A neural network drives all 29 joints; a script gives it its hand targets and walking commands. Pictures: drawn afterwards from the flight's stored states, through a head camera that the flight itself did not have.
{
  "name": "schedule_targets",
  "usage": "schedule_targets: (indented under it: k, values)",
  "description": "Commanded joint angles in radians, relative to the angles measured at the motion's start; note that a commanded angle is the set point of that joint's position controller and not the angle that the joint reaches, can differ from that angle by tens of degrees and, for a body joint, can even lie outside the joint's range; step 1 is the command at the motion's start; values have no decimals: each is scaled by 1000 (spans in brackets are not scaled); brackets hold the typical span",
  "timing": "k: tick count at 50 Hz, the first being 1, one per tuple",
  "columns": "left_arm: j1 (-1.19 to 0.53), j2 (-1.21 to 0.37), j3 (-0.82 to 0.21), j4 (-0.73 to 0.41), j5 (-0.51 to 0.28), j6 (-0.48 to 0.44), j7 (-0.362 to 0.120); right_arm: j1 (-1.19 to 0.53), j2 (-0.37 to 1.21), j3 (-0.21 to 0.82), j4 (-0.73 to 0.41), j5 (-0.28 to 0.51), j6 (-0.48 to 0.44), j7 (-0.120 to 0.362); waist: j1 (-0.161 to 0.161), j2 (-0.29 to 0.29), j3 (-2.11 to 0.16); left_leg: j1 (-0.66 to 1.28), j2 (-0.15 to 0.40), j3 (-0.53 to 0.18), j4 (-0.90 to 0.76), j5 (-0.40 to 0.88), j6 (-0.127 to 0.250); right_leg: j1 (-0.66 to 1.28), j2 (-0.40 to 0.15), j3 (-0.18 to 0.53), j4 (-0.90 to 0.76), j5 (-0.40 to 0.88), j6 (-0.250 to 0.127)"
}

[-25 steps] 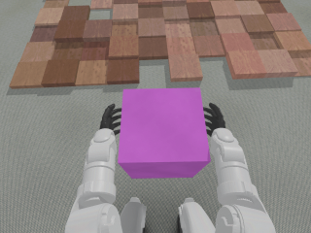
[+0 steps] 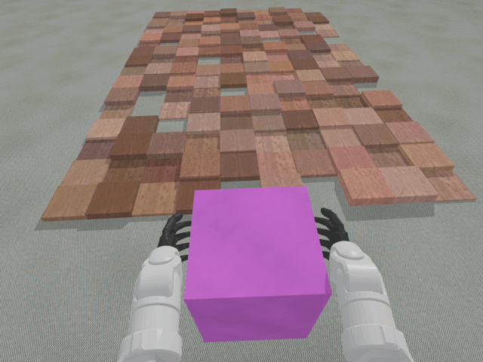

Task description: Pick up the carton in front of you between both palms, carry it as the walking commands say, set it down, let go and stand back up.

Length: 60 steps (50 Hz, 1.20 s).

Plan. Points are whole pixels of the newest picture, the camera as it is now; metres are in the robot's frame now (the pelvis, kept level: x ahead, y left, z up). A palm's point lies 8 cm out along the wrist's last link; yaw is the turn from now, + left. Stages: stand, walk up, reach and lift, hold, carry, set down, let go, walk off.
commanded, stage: reach and lift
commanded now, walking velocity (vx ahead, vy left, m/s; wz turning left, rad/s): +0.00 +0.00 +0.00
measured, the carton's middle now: (253, 267) +0.30 +0.00 -0.05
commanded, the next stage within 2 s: hold in 0.92 s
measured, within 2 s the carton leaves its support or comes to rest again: neither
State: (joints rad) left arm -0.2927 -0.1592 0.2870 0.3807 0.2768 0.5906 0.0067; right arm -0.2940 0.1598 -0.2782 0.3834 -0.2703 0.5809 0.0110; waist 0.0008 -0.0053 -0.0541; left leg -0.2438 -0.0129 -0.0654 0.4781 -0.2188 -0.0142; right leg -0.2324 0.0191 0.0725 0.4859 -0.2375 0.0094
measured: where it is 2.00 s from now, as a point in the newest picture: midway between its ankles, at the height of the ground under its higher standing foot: outside the picture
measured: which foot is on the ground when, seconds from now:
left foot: down 0.00-1.00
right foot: down 0.00-1.00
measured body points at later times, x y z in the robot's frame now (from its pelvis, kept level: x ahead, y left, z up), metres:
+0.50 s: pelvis +0.00 +0.00 +0.00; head -0.02 +0.01 +0.45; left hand +0.31 +0.16 +0.02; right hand +0.31 -0.15 +0.03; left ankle +0.02 +0.13 -0.74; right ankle +0.02 -0.13 -0.74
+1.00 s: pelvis +0.01 +0.00 +0.01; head -0.02 +0.00 +0.46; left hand +0.31 +0.15 +0.04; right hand +0.31 -0.15 +0.04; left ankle +0.02 +0.13 -0.74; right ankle +0.02 -0.13 -0.74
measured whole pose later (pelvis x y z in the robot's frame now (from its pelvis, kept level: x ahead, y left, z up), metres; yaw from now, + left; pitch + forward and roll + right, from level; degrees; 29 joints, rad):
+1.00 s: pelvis +0.01 +0.00 +0.01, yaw +0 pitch -6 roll +0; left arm -0.24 -0.15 0.21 0.22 0.27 0.71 0.00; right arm -0.24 0.15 -0.20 0.23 -0.26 0.71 0.02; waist 0.00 0.00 0.03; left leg -0.07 -0.01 -0.07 0.36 -0.18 -0.01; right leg -0.05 0.01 0.07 0.36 -0.20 0.01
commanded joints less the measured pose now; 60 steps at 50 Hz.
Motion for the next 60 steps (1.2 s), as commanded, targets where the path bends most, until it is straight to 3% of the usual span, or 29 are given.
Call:
schedule_targets:
  k: [1, 4, 11, 32, 46, 51, 57, 60]
  values:
    - [-487, -933, -500, 38, -182, 2, -258, -465, 957, 485, 58, 167, 10, 237, 5, 0, -113, 92, -79, 7, -92, 36, 18, 44, 69, 1, -110, 49, -9]
    - [-556, -949, -492, 40, -180, -2, -269, -532, 968, 476, 57, 163, 6, 246, 3, 0, -120, 105, -77, 12, -86, -1, 23, 43, 66, -4, -111, -2, -15]
    - [-621, -966, -519, 18, -195, -5, -270, -595, 974, 495, 36, 172, 3, 249, -4, 4, -185, 136, -76, 13, -85, 17, 21, 83, 68, -10, -103, 25, -15]
    - [-447, -934, -567, -110, -221, 40, -241, -433, 921, 543, -95, 201, 45, 236, -2, 10, -197, 246, -84, 0, -131, 249, 1, 184, 84, -4, -145, 243, -5]
    - [-425, -908, -593, -177, -240, 71, -241, -405, 917, 574, -162, 223, 80, 223, 0, 1, -176, 257, -88, 0, -143, 248, 5, 205, 79, 2, -158, 259, 2]
    - [-396, -901, -661, -276, -284, 109, -233, -370, 916, 640, -256, 263, 120, 212, -5, 0, -215, 297, -89, -5, -153, 319, 0, 249, 78, 8, -169, 336, 8]
    - [-389, -844, -593, -229, -240, 150, -228, -369, 856, 569, -215, 225, 160, 210, -2, 2, -62, 241, -84, 2, -182, 126, 9, 192, 71, -1, -196, 141, -3]
    - [-445, -866, -599, -230, -247, 145, -236, -426, 874, 579, -217, 233, 155, 219, -2, 2, -80, 240, -81, 3, -173, 97, 11, 184, 69, -4, -190, 111, -7]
